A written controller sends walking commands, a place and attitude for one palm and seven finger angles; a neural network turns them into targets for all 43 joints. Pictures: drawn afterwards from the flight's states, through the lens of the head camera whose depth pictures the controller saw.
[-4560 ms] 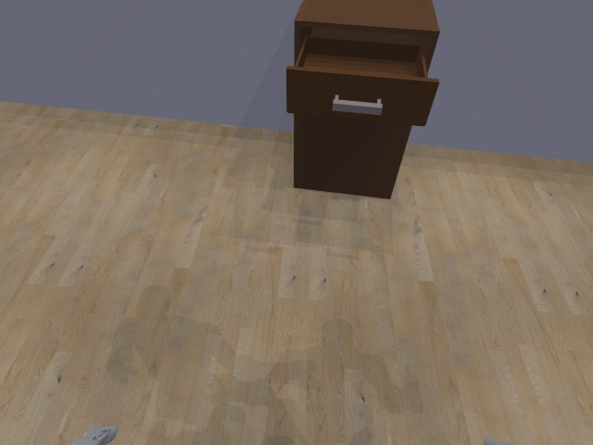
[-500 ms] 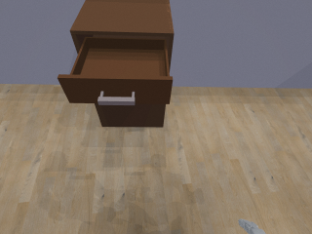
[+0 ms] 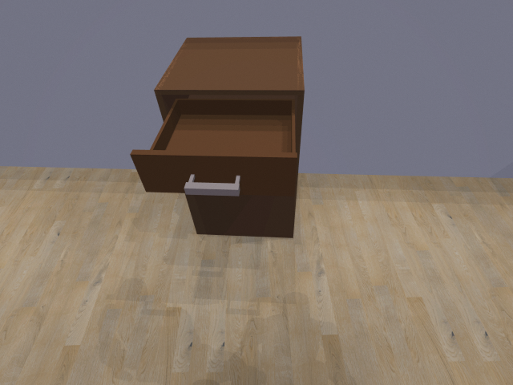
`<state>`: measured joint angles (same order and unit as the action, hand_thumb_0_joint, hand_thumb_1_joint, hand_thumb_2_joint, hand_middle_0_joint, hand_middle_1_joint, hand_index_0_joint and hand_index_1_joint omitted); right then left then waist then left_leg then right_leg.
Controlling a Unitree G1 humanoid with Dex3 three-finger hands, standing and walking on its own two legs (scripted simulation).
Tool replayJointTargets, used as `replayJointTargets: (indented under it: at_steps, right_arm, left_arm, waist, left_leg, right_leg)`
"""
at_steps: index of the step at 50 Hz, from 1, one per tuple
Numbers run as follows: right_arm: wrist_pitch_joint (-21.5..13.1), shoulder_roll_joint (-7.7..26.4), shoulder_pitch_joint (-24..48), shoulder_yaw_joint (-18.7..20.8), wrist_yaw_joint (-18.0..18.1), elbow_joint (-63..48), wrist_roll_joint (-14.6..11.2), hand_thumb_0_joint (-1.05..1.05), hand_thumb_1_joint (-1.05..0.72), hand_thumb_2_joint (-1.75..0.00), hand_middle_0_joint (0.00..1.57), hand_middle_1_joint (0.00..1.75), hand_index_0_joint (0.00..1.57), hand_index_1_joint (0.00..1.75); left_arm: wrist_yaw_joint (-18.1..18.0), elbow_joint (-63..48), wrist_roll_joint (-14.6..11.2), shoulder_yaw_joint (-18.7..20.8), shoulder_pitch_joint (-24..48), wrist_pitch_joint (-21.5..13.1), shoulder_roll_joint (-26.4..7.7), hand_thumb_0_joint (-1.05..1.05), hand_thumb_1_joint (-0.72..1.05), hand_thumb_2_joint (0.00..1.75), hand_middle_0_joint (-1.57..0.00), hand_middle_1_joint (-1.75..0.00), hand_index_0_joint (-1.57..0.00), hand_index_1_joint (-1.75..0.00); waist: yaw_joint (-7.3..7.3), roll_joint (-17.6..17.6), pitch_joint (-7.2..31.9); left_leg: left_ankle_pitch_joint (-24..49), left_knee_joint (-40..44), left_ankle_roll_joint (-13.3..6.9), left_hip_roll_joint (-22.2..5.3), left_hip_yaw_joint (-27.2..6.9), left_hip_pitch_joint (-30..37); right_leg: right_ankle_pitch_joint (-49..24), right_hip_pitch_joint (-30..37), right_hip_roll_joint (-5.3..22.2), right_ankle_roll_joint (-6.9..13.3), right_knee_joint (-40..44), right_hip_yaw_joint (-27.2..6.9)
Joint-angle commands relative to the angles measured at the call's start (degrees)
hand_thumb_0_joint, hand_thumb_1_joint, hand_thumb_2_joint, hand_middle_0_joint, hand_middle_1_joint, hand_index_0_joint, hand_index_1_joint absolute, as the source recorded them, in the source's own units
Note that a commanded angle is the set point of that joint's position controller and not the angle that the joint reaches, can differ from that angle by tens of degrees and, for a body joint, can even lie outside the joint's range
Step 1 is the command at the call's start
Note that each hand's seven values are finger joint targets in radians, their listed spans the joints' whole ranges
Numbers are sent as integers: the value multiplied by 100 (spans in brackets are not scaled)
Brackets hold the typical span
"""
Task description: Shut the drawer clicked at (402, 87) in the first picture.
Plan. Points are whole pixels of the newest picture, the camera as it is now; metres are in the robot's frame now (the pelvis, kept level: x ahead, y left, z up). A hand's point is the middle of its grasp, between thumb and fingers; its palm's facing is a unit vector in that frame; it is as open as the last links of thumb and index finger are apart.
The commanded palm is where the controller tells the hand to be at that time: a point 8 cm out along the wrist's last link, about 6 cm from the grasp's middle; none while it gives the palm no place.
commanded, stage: take the last steps up to it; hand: left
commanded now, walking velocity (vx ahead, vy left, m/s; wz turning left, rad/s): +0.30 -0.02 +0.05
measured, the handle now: (213, 183) +0.61 +0.16 -0.09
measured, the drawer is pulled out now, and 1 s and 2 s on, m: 0.30 0.30 0.30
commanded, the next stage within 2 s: come to a stop and stand still in 0.82 s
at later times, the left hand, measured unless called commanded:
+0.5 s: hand out of the picture +0.03 +0.20 -0.18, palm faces +0.09 -0.99 -0.13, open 7.4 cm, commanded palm none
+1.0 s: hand (200, 283) +0.36 +0.16 -0.16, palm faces +0.04 -0.97 -0.23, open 7.2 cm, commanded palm none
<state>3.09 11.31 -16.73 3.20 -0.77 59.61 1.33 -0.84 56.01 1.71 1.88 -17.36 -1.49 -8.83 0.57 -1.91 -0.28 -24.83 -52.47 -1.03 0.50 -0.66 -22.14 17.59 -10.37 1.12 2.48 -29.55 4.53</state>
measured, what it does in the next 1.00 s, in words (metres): walks ahead: left foot, then right foot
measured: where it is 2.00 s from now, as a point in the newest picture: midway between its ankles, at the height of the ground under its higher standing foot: outside the picture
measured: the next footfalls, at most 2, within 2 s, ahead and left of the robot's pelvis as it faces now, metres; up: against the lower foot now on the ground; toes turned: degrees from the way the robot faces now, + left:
left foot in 0.40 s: +0.18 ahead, +0.15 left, +0.00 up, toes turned +8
right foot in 0.82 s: +0.37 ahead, -0.11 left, +0.00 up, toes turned -8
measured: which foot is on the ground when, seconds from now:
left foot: up 0.00-0.38, down 0.40-0.82, up 0.84-1.00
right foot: down 0.00-0.40, up 0.42-0.80, down 0.82-1.00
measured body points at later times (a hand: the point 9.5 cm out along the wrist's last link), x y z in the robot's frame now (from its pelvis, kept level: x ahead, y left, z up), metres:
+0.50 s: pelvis +0.13 +0.04 -0.01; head +0.14 +0.07 +0.44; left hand +0.03 +0.25 -0.17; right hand +0.21 -0.18 -0.14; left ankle +0.14 +0.15 -0.74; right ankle +0.04 -0.07 -0.67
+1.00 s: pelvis +0.29 -0.02 +0.00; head +0.31 -0.03 +0.45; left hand +0.36 +0.22 -0.14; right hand +0.27 -0.25 -0.16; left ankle +0.25 +0.12 -0.67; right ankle +0.33 -0.11 -0.74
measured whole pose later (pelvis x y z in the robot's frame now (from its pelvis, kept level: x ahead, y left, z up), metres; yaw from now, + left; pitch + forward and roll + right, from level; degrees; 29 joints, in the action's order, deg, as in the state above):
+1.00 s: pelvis +0.29 -0.02 +0.00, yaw +0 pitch -1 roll +1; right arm 0.0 10.1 -17.3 3.1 0.6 62.1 0.9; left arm -1.6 58.1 1.2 3.1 -10.6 -2.7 -8.5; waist -1.2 -1.5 -3.6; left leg -23.0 -60.7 0.7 -4.0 2.8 -24.0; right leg 10.9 -16.1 1.5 3.1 -27.7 7.7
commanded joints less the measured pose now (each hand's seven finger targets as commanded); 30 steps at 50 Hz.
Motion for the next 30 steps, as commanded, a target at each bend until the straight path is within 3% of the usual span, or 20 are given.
replayJointTargets:
  at_steps: [1,3,9,13,15,16,17,18,19,20,21,22,23,24,26,28,30]
  right_arm:
    - [-257,302,184,142,-46,-369,52,0,-90,-90,20,30,20,30]
    - [-280,210,96,144,-50,-308,39,0,-90,-90,20,30,20,30]
    - [-386,130,746,109,-53,-438,17,0,-90,-90,20,30,20,30]
    - [-481,-28,1066,46,-70,-503,-13,0,-90,-90,20,30,20,30]
    - [-551,-59,901,19,-53,-436,-33,0,-90,-90,20,30,20,30]
    - [-588,-50,665,16,-27,-345,-25,0,-90,-90,20,30,20,30]
    - [-633,30,238,29,14,-179,-8,0,-90,-90,20,30,20,30]
    - [-682,272,-460,79,83,25,5,0,-90,-90,20,30,20,30]
    - [-731,912,-1231,216,161,195,67,0,-90,-90,20,30,20,30]
    - [-666,1218,-1643,259,209,241,15,0,-90,-90,20,30,20,30]
    - [-641,1103,-1367,237,240,229,-3,0,-90,-90,20,30,20,30]
    - [-650,932,-974,197,258,88,-11,0,-90,-90,20,30,20,30]
    - [-667,551,-630,120,248,29,-6,0,-90,-90,20,30,20,30]
    - [-711,338,-447,52,247,-13,-7,0,-90,-90,20,30,20,30]
    - [-788,191,-347,48,258,-88,-5,0,-90,-90,20,30,20,30]
    - [-821,298,-291,51,251,-119,-14,0,-90,-90,20,30,20,30]
    - [-789,377,-299,61,227,-109,-15,0,-90,-90,20,30,20,30]
  left_arm:
    - [-39,-79,-59,159,-336,-154,-753,0,90,90,-20,-30,-20,-30]
    - [-41,49,-59,135,-530,-216,-662,0,90,90,-20,-30,-20,-30]
    - [-44,517,-26,121,-1274,-298,-556,0,90,90,-20,-30,-20,-30]
    - [-55,725,5,138,-1348,-268,-581,0,90,90,-20,-30,-20,-30]
    - [-56,787,-8,155,-1268,-242,-626,0,90,90,-20,-30,-20,-30]
    - [-49,819,-26,172,-1222,-224,-617,0,90,90,-20,-30,-20,-30]
    - [-40,834,-42,176,-1176,-207,-605,0,90,90,-20,-30,-20,-30]
    - [-23,818,-65,156,-1170,-199,-449,0,90,90,-20,-30,-20,-30]
    - [5,729,-105,125,-1307,-196,-163,0,90,90,-20,-30,-20,-30]
    - [11,512,-84,100,-1069,-216,-157,0,90,90,-20,-30,-20,-30]
    - [6,453,-53,127,-760,-189,-273,0,90,90,-20,-30,-20,-30]
    - [23,412,-48,129,-549,-151,-254,0,90,90,-20,-30,-20,-30]
    - [73,440,-19,176,-335,-115,-281,0,90,90,-20,-30,-20,-30]
    - [120,454,5,185,-365,-84,-218,0,90,90,-20,-30,-20,-30]
    - [144,462,18,179,-489,5,-75,0,90,90,-20,-30,-20,-30]
    - [159,371,-5,180,-417,47,-82,0,90,90,-20,-30,-20,-30]
    - [179,254,-3,170,-145,87,-138,0,90,90,-20,-30,-20,-30]
  waist:
    - [-97,811,-860]
    - [-93,874,-729]
    - [186,869,-685]
    - [239,1004,-728]
    - [152,1029,-618]
    - [49,959,-527]
    - [-141,771,-416]
    - [-423,302,-69]
    - [-641,-999,548]
    - [-696,-1261,617]
    - [-674,-808,434]
    - [-540,-842,4]
    - [-430,-605,-520]
    - [-265,-460,-633]
    - [-74,-341,-533]
    - [26,-342,-436]
    - [10,-461,-546]
  left_leg:
    - [1008,-1085,103,-455,77,-1203]
    - [1271,-932,178,-501,191,-1214]
    - [1139,-4,202,-631,360,-1598]
    - [808,960,79,-525,564,-1007]
    - [846,1499,-8,-392,687,-364]
    - [1031,1913,-30,-268,831,89]
    - [1283,2317,-65,-145,938,999]
    - [1259,2659,-185,-380,602,2128]
    - [1173,3090,-637,-1842,-1282,3212]
    - [1396,3715,-1071,-2678,-2485,3405]
    - [763,3894,-1179,-2677,-2324,2889]
    - [533,4015,-1159,-2579,-2114,2292]
    - [433,4222,-1053,-2342,-1674,1646]
    - [806,4276,-905,-2075,-1217,1332]
    - [1887,4227,-868,-1833,-500,1207]
    - [2522,4200,-912,-1763,-163,1292]
    - [2429,4251,-872,-1615,79,1211]
  right_leg:
    - [1077,-312,1406,335,2297,-1348]
    - [428,-38,1294,343,2273,-976]
    - [-430,788,1439,657,2155,-1079]
    - [-1051,663,1459,704,1899,-928]
    - [-1242,534,1402,646,1618,-822]
    - [-1363,487,1228,548,1344,-671]
    - [-1486,46,1076,445,807,-529]
    - [-1621,-447,823,305,-277,-329]
    - [9,-1512,221,15,-1876,137]
    - [1479,-2355,-101,-51,-3128,5]
    - [1382,-2542,120,8,-3809,-308]
    - [1004,-2735,344,-37,-4150,-387]
    - [546,-2722,546,-78,-4141,-465]
    - [231,-2521,612,-121,-3933,-465]
    - [-77,-2287,640,-222,-3503,-371]
    - [-196,-2206,667,-296,-2961,-297]
    - [-416,-2103,646,-339,-2428,-179]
